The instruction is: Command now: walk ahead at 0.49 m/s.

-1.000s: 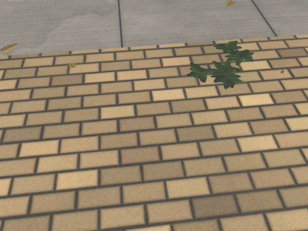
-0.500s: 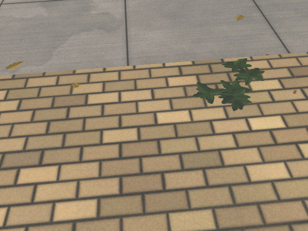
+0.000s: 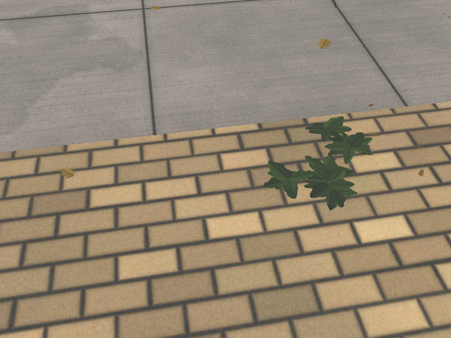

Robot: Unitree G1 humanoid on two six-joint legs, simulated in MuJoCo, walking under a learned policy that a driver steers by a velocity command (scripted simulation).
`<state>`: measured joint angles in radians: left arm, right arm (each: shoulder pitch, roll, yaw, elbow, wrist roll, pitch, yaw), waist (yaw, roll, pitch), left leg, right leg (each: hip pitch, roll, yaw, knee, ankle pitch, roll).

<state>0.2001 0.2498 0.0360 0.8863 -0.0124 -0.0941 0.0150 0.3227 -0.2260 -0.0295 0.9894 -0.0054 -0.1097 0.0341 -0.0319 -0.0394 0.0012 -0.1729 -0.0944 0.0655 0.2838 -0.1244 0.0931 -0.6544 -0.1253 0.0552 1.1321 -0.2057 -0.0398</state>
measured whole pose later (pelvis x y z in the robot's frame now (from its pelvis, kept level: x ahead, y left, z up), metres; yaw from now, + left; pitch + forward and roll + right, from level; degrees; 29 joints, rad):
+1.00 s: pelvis +0.54 +0.00 -0.01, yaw +17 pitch +2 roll +0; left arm 0.22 0.26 0.05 0.86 -0.01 -0.13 0.00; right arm 0.20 -0.26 -0.08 0.79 0.01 -0.06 0.03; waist -0.01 -0.01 0.04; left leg -0.37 -0.10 0.01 0.50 -0.16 0.11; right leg -0.42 -0.05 0.03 1.25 -0.38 -0.01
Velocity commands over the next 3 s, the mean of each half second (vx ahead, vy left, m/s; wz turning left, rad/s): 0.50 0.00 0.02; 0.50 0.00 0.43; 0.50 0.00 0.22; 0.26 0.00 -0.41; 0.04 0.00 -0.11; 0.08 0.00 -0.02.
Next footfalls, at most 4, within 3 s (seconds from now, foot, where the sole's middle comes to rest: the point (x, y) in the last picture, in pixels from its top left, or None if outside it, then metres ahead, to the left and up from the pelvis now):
0.30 right None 0.33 -0.17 -0.78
0.88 left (199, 306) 0.62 0.09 -0.78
1.40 right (222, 210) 0.98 0.01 -0.78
1.86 left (162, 172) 1.17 0.24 -0.78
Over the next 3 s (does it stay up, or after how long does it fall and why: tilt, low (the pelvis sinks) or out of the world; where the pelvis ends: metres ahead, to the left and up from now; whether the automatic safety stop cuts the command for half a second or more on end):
stays up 1.14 0.13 -0.01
